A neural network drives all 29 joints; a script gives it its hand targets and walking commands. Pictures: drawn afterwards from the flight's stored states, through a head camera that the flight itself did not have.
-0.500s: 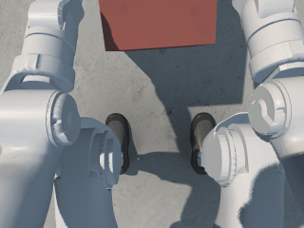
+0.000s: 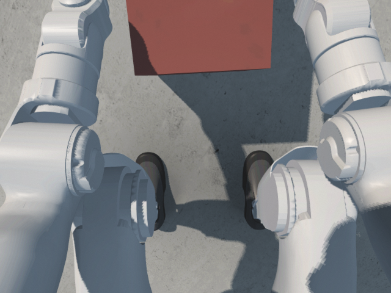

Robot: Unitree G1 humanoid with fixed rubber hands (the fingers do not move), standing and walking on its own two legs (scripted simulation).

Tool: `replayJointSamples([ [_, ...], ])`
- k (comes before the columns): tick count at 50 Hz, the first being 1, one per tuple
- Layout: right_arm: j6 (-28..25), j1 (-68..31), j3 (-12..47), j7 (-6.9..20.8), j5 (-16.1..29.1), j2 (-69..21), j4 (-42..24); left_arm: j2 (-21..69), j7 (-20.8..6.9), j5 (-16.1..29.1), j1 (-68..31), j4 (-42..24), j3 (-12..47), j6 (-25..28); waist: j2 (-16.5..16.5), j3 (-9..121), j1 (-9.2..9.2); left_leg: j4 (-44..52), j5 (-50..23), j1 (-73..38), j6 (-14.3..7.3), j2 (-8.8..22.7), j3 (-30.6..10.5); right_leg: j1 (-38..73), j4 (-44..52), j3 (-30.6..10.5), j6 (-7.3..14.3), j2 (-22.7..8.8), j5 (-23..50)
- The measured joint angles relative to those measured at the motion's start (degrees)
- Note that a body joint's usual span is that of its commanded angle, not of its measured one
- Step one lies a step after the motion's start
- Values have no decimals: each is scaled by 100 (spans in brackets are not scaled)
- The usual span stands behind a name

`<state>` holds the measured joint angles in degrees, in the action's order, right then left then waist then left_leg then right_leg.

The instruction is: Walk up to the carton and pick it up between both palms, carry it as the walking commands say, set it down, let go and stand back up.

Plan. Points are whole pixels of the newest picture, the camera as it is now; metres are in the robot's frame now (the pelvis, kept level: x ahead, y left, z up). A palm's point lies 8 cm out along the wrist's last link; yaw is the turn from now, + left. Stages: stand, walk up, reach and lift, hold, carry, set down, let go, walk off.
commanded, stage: reach and lift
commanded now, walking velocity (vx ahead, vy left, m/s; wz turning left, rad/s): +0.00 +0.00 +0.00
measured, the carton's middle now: out of the picture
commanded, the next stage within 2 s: none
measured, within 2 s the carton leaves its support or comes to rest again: leaves its support in 0.08 s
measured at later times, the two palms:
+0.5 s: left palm out of the picture +0.55 +0.14 -0.10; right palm out of the picture +0.56 -0.14 -0.10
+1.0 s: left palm out of the picture +0.54 +0.13 -0.04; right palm out of the picture +0.55 -0.14 -0.04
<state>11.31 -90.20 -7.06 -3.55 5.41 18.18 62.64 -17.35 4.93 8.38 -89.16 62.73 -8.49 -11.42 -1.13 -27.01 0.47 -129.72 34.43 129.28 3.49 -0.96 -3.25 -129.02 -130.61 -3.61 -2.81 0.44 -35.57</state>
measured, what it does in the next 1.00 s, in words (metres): rises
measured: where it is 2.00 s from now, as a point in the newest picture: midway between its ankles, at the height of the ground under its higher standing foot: (203, 202)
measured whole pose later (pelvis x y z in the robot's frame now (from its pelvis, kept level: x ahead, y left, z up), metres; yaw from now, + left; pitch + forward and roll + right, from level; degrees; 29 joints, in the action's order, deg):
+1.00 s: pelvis +0.00 +0.01 +0.07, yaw -2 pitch +45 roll +1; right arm 19.6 -78.7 -21.7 -9.6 -9.9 6.2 47.5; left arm -2.5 13.3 -8.7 -75.4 43.7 -25.0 -20.0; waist 0.3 -4.3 1.0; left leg -114.3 31.9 127.2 4.2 -2.5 -3.7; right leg -127.9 -114.4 -5.4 -4.5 2.9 -31.2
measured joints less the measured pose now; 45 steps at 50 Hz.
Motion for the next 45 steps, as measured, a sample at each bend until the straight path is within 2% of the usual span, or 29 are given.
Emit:
replayJointSamples([
  [7, 172, 250, 70, -272, 163, -38, -292, 163, 309, 56, 156, -222, 61, -144, 41, 213, 19, 110, -47, -24, 54, -52, -65, 21, 147, -1, -52, 80, 85],
  [14, 300, 166, -331, -524, -164, -197, -241, 429, 352, -401, 285, -441, -426, -301, 131, 569, 55, 345, -142, -75, 58, -16, -57, 28, 378, 0, -31, 118, 220],
  [21, 438, 179, -825, -321, -711, -419, -435, 558, 259, -907, 453, -828, -906, -515, 180, 941, 14, 650, -232, -53, 76, -11, -56, -12, 661, 18, 12, 103, 308],
  [28, 625, 461, -1048, -224, -978, -638, -947, 694, 288, -1155, 626, -1220, -1158, -696, 146, 1169, 3, 879, -233, -68, 70, -12, -58, 6, 896, 25, 15, 100, 308],
  [33, 712, 666, -1048, -389, -1018, -767, -1224, 855, 483, -1222, 784, -1453, -1220, -758, 131, 1306, 39, 969, -166, -103, 96, -47, -70, 21, 1007, -16, -26, 149, 287],
  [39, 751, 863, -984, -961, -1044, -976, -1395, 1136, 922, -1259, 1021, -1713, -1241, -799, 130, 1581, 92, 1057, -90, -132, 131, -117, -83, 22, 1130, -102, -110, 235, 281],
  [40, 754, 899, -991, -983, -1069, -1012, -1414, 1186, 1027, -1283, 1066, -1746, -1254, -801, 131, 1650, 92, 1081, -87, -132, 132, -127, -83, 21, 1158, -116, -124, 245, 284],
  [45, 774, 1060, -1180, -853, -1271, -1113, -1461, 1354, 1000, -1465, 1262, -1834, -1419, -808, 126, 2009, 81, 1274, -141, -144, 96, -153, -60, 43, 1360, -167, -170, 258, 333],
])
